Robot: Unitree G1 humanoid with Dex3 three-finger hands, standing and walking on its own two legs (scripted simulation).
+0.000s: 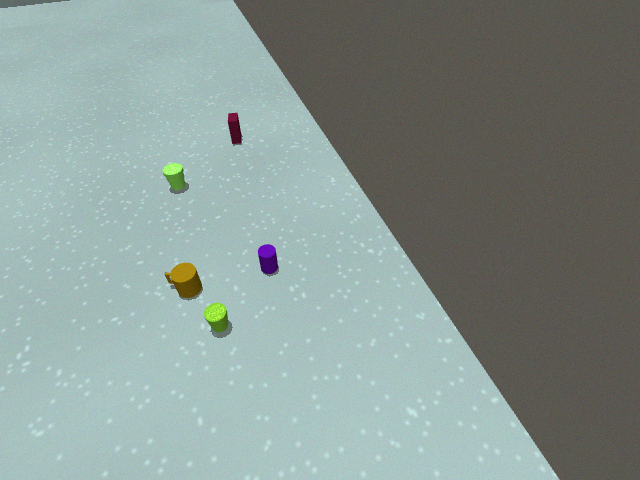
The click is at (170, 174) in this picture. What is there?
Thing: tapered cup
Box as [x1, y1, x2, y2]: [162, 163, 184, 189]
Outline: 166,165 162,170 170,185 174,189 182,188 184,186 184,180 181,165 177,163 171,163
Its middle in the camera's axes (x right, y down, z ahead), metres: -0.71 -0.31 +1.93
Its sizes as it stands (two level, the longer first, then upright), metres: 0.095 0.095 0.108
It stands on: the floor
